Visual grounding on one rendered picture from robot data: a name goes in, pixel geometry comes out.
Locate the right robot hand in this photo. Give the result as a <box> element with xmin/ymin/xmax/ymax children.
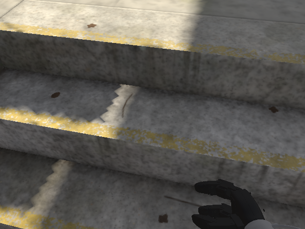
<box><xmin>192</xmin><ymin>178</ymin><xmax>265</xmax><ymax>229</ymax></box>

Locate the right robot forearm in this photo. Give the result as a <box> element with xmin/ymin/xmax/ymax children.
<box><xmin>244</xmin><ymin>219</ymin><xmax>274</xmax><ymax>229</ymax></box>

